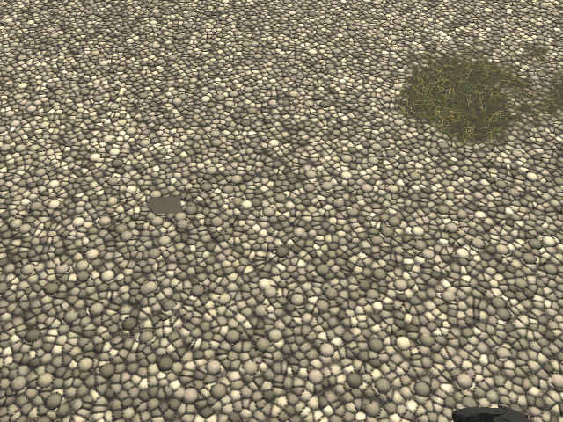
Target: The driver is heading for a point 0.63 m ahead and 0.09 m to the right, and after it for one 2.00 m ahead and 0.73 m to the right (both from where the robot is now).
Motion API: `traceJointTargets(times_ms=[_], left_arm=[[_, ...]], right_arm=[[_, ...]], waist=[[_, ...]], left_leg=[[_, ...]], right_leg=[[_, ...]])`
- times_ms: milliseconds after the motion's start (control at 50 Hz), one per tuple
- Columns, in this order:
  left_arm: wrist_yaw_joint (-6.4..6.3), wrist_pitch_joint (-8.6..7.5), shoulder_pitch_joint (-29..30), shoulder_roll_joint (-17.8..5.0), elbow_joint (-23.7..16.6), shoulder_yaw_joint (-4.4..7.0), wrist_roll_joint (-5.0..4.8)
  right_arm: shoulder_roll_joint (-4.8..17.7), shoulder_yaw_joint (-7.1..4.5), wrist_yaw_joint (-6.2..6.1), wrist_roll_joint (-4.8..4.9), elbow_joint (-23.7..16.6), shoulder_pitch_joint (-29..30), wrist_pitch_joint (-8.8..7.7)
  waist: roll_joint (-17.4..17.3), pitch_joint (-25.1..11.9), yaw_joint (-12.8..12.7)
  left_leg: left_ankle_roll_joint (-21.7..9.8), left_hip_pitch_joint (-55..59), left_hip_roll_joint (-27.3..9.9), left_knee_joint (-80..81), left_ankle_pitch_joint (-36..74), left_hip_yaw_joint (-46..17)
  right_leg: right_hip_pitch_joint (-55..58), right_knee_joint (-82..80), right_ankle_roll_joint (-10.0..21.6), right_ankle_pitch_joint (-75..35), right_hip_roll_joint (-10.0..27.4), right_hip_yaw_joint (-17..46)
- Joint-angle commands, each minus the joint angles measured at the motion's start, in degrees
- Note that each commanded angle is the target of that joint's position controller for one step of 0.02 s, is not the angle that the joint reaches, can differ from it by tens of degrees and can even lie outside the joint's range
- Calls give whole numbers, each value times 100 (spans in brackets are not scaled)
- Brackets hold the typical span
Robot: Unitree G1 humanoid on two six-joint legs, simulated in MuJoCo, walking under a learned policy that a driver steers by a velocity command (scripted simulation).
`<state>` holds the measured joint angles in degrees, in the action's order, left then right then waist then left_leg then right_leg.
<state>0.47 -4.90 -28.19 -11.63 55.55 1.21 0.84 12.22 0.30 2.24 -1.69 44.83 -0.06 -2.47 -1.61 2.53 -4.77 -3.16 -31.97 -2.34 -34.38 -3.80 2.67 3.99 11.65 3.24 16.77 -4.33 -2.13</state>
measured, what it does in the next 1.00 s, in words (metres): walks ahead, turning right: left foot, then right foot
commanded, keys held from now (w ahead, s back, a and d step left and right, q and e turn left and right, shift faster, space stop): w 0.34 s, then w+e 0.42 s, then e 0.24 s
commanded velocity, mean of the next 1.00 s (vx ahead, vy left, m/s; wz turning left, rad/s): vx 0.45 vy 0.00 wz -0.25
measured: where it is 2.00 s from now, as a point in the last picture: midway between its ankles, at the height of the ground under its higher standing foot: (320, 382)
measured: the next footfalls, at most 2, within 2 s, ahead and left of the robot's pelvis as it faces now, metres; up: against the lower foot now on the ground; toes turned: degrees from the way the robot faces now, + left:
left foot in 0.06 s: +0.19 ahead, +0.10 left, +0.00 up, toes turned +3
right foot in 0.64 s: +0.48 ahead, -0.08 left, +0.00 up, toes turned -11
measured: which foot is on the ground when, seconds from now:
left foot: up 0.00-0.04, down 0.06-0.66, up 0.68-1.00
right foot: down 0.00-0.06, up 0.08-0.62, down 0.64-1.00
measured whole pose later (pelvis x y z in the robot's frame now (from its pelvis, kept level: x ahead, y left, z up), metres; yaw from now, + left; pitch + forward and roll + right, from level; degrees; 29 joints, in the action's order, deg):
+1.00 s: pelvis +0.49 -0.03 +0.00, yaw -19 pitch +1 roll +0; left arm -0.2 -1.4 -20.5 -14.6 52.3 3.7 0.1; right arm 14.1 -1.6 -0.4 -1.5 45.4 -4.2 -1.5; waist -1.7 4.5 -3.3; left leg 2.3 -37.0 -3.5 -48.3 -8.3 -2.9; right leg -7.5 20.6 7.0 12.8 -8.8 6.0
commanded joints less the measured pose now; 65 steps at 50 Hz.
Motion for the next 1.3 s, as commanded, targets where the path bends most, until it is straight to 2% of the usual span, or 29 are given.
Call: traceJointTargets(times_ms=[20, 60, 80, 100, 120, 160, 200, 360, 520, 580, 620, 640, 660, 680, 700, 740, 760, 800, 880, 960, 1060, 1100, 1140, 1160, 1180, 1200, 1220, 1240, 1300], left_arm=[[-78, -8, -116, -976, -110, 198, 24], [-78, 23, -43, -937, -108, 170, -18], [-76, 4, 13, -711, -354, 96, -36], [-55, 31, -655, -288, -365, 36, -172], [-90, 81, -126, -912, -316, 190, 9], [-13, 39, 491, -719, -475, 178, -4], [52, 173, 395, -571, -387, 161, 108], [155, 324, 1804, -474, -792, 156, 86], [171, 260, 2951, -382, -1157, 48, 56], [146, 221, 2717, -424, -1133, 86, 82], [98, 179, 1732, -598, -834, 201, 102], [72, 141, 851, -804, -562, 313, 168], [0, 148, 53, -1428, -455, 513, 252], [14, 222, 277, -1671, -515, 593, 102], [39, 270, 566, -1520, -489, 571, -67], [19, 276, 1128, -996, -554, 452, -41], [-7, 247, 1241, -867, -550, 409, -60], [-22, 148, 1259, -867, -568, 380, -82], [-19, 139, 941, -1139, -542, 429, -69], [-90, 305, 576, -1124, -573, 423, -83], [-203, 466, 381, -1202, -675, 467, 11], [-224, 492, 626, -1270, -804, 499, 44], [-185, 447, 1110, -1328, -972, 517, -34], [-146, 380, 1112, -1080, -1171, 441, -143], [-192, 408, 177, -648, -1195, 380, -242], [-247, 529, -101, -1165, -988, 461, -22], [-222, 618, 299, -1299, -927, 513, 73], [-159, 683, 648, -1238, -988, 515, 88], [8, 881, 778, -1064, -1074, 471, 16]], right_arm=[[542, -163, -71, -8, -293, -5, -130], [829, -317, -180, -103, 239, -1569, -238], [1325, -448, -258, -226, 385, -2617, -273], [1653, -551, -246, -154, 437, -2639, -192], [1216, -496, -203, 79, 412, -2275, -136], [713, -365, -149, 80, 357, -1509, -198], [526, -313, -179, 95, 467, -1445, -270], [642, -324, -199, 132, 982, -2373, -351], [599, -275, -337, 26, 1334, -2973, -352], [743, -294, -411, 12, 1364, -2813, -328], [916, -342, -434, 2, 1345, -2705, -260], [974, -351, -433, 37, 1266, -2599, -236], [740, -283, -392, 139, 965, -2556, -276], [577, -298, -294, 171, 736, -2623, -340], [845, -357, -264, 42, 618, -2082, -376], [735, -341, -233, 89, 470, -1721, -457], [684, -342, -238, 4, 422, -1696, -369], [550, -324, -243, -82, 411, -1843, -146], [485, -314, -272, -53, 138, -1405, 25], [568, -279, -270, 23, -189, -653, 78], [748, -237, -312, 87, -423, -145, 46], [869, -250, -350, 110, -369, -436, -13], [985, -284, -416, 73, -198, -1179, -117], [1331, -359, -488, 10, -174, -1694, -186], [1700, -401, -504, 64, -354, -1497, -89], [1414, -410, -466, 187, -337, -1622, 39], [1001, -299, -467, 178, -442, -1372, 87], [780, -229, -478, 154, -500, -1025, 132], [892, -255, -504, 24, -533, -789, 193]], waist=[[608, 62, 412], [370, -813, 1039], [-301, -1604, 1376], [-1390, -2020, 1013], [-326, -1274, 991], [-100, -293, 626], [-205, -148, 351], [-119, 219, 478], [-127, 450, 785], [-246, 235, 574], [-326, -361, 164], [-237, -808, -236], [487, -1459, -469], [1467, -1873, -109], [533, -1281, -55], [-50, -215, 321], [-62, -52, 505], [68, -76, 688], [308, -239, 641], [611, -431, 306], [665, -371, 99], [710, -360, 262], [652, -470, 729], [-29, -1032, 862], [-1273, -1675, 352], [-863, -1956, 357], [-230, -1345, 354], [-84, -870, 315], [-716, -509, 250]], left_leg=[[-230, 674, 274, 413, -504, 123], [-553, 2825, 273, 852, -402, -13], [-886, 4244, -1193, 907, -836, -1606], [-1663, 5183, -2365, 1594, -1099, -4039], [-1476, 4555, -1993, 1803, -1494, -3754], [-1142, 3172, -1440, 2195, -559, -2363], [-887, 2521, -1027, 2462, -23, -1637], [-828, 2720, -749, 2887, 856, -801], [-594, 3753, -1008, 2625, 1982, 15], [-488, 4048, -1091, 1782, 3990, 335], [-417, 4028, -1066, 222, 5079, 521], [-296, 3308, -972, -1015, 4309, 654], [-95, 1637, -568, -3041, 2118, 837], [103, -299, 708, -4780, -2558, 242], [8, -926, 228, -4826, -2128, -585], [50, -666, -182, -3927, -1411, -531], [143, -367, -287, -3562, -1395, -550], [352, 112, -259, -3180, -1453, -444], [590, 99, -50, -2318, -908, -200], [576, -49, 112, -1507, -271, -225], [469, -171, 308, -703, -494, -465], [338, 376, 389, -114, -703, -607], [134, 1755, 421, 1150, -3, -632], [-163, 3060, -670, 1242, 1637, -1449], [-1040, 4176, -2402, 930, 4724, -3064], [-1487, 3771, -2637, 944, 4371, -3514], [-1354, 3215, -2197, 1135, 3409, -2874], [-1099, 2697, -1733, 1380, 2494, -2171], [-839, 1979, -1061, 1731, 1535, -1092]], right_leg=[[-35, 584, 611, -4305, 1702, 679], [-675, 2414, 410, -4407, 1347, 338], [-1836, 4160, 301, -2273, 1012, 54], [-3688, 5879, 123, 1474, 49, -67], [-4208, 6103, 192, 1111, 411, 456], [-3970, 5596, 178, 230, 789, 471], [-3455, 5216, 44, 29, 942, 401], [-4316, 4015, -244, -1266, 1073, 99], [-4250, 2583, 128, -1529, 683, -156], [-3550, 2272, 430, -827, 336, -504], [-2427, 2006, 697, -449, -73, -682], [-1160, 1662, 927, -638, 21, -347], [456, 1528, 1485, -276, 1361, 1537], [1453, 689, 2302, -876, 2561, 4494], [1078, 571, 2112, -755, 2298, 3882], [-466, 225, 1652, -1456, 1905, 2725], [-963, 148, 1492, -1844, 1643, 2366], [-1424, 217, 1397, -3499, 1399, 1833], [-1560, 582, 1113, -5383, 997, 1279], [-1132, 894, 657, -5321, 850, 1445], [-442, 1404, 649, -5166, 1019, 2071], [-535, 1708, 576, -4993, 997, 2342], [-1057, 2390, 276, -4499, 602, 2391], [-1682, 3532, 33, -3075, 288, 2061], [-2811, 4987, -132, 2138, -750, 1083], [-3024, 5778, -142, 2447, -441, 758], [-3116, 6062, -213, 1910, -220, 825], [-3158, 5948, -308, 1512, -62, 758], [-2944, 5842, -546, 903, 37, 526]])
Keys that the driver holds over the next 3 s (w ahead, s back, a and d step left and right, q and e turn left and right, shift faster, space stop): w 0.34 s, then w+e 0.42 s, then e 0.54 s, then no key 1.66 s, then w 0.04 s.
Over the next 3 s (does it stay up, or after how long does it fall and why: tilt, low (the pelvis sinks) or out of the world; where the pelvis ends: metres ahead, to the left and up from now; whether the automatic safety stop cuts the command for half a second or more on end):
stays up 0.56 -0.01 0.01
